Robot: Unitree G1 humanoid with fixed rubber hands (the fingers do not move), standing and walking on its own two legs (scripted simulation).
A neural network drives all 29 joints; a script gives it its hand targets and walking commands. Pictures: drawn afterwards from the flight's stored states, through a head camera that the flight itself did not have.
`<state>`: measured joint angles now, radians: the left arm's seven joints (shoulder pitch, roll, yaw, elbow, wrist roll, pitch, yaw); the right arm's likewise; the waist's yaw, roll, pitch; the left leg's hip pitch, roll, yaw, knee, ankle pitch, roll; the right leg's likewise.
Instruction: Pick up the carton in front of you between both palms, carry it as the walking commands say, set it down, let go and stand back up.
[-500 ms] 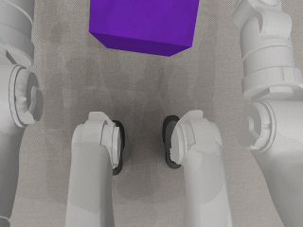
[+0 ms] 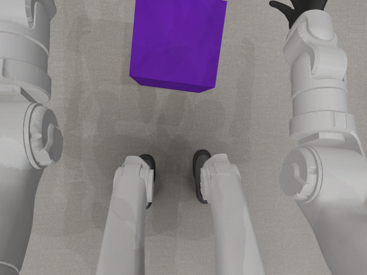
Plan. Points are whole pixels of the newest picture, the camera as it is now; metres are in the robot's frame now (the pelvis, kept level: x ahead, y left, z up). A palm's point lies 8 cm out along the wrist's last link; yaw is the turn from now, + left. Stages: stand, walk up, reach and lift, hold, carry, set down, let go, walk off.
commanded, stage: set down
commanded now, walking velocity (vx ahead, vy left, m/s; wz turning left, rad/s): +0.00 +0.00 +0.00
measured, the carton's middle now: (175, 51) +0.56 +0.00 -0.42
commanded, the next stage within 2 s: let go in 0.24 s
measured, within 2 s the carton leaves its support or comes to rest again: neither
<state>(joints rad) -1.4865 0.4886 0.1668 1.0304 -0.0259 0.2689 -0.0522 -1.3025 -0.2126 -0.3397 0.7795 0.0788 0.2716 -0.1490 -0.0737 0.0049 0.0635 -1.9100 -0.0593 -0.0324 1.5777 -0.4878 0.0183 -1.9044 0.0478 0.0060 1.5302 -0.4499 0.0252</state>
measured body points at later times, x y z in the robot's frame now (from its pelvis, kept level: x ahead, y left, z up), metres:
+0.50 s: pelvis +0.03 +0.00 +0.13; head +0.35 +0.01 +0.46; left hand +0.54 +0.22 +0.01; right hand +0.52 -0.19 +0.00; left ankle +0.08 +0.10 -0.51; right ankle +0.10 -0.12 -0.51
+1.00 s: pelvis +0.08 -0.01 +0.21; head +0.23 +0.00 +0.64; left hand +0.36 +0.22 +0.11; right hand +0.33 -0.24 +0.12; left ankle +0.08 +0.10 -0.51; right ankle +0.10 -0.12 -0.51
